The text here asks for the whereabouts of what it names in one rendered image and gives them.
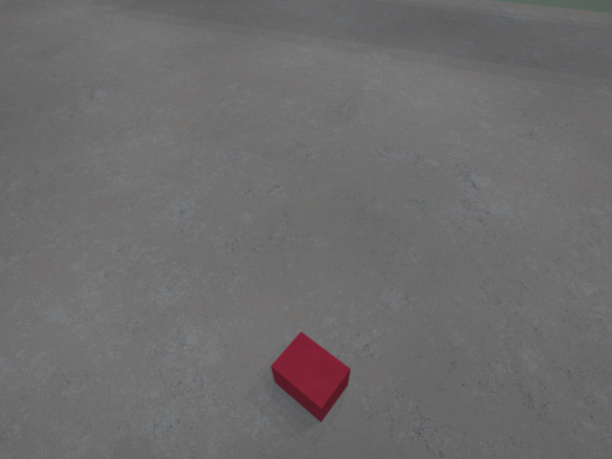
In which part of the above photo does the carton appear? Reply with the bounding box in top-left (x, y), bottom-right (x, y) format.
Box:
top-left (271, 332), bottom-right (351, 422)

